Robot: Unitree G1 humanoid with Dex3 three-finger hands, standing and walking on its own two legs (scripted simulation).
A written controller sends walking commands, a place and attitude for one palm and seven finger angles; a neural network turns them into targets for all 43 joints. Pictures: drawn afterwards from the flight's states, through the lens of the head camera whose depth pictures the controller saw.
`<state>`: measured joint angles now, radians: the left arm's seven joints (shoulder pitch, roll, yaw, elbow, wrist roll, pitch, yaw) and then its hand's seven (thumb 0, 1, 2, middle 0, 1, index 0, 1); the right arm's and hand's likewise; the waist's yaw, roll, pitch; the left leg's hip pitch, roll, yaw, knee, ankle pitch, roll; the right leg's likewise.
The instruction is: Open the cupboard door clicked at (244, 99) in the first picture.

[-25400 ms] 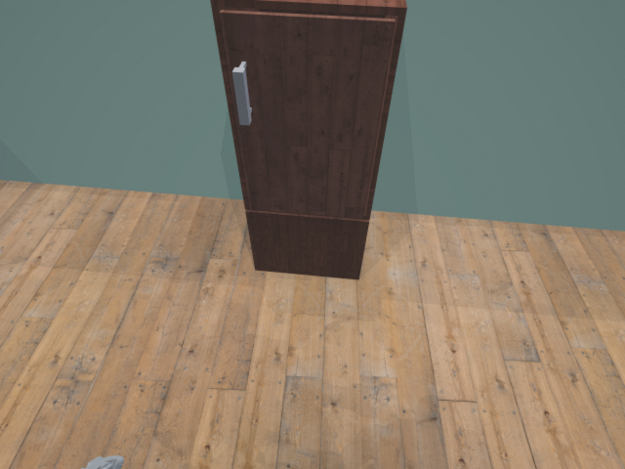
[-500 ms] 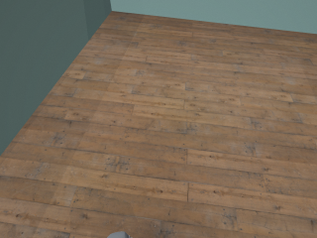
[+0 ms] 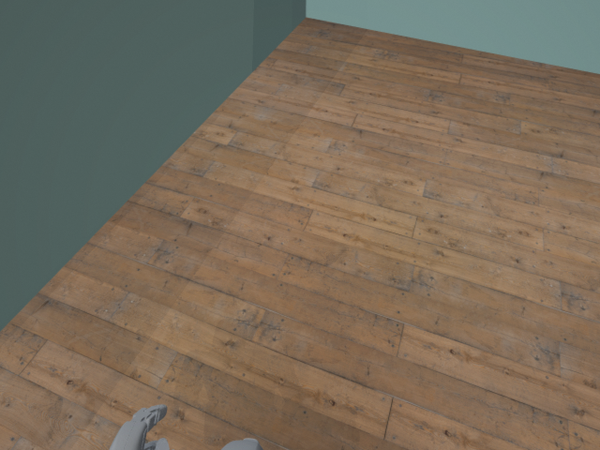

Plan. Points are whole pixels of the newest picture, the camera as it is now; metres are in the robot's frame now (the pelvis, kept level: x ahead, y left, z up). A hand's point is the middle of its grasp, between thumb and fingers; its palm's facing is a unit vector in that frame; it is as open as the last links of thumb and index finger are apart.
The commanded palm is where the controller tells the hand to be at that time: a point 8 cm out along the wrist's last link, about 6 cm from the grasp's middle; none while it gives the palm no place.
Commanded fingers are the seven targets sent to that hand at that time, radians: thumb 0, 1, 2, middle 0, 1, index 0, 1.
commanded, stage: turn to face it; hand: left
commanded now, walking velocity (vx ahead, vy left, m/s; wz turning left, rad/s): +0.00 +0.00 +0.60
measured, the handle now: out of the picture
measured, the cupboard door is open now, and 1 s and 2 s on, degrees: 46 46 46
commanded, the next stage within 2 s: none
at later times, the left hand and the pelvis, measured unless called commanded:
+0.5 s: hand out of the picture +0.06 +0.22 -0.16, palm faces +0.34 -0.90 -0.27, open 7.4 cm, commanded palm none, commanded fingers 0.00 0.90 0.90 -0.20 -0.30 -0.20 -0.30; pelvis +0.05 -0.02 +0.01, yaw +19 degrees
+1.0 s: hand out of the picture +0.02 +0.17 -0.17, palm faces +0.62 -0.74 -0.24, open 7.4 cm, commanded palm none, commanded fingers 0.00 0.90 0.90 -0.20 -0.30 -0.20 -0.30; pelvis +0.09 -0.04 +0.00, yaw +39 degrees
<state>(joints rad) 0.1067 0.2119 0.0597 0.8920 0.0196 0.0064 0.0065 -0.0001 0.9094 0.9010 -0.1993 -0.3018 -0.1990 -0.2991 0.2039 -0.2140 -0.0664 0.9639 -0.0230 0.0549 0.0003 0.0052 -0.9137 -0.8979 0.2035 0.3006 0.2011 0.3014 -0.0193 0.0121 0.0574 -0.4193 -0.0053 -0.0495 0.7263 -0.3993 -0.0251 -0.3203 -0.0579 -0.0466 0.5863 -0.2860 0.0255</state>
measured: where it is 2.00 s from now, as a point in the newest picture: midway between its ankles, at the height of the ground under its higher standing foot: outside the picture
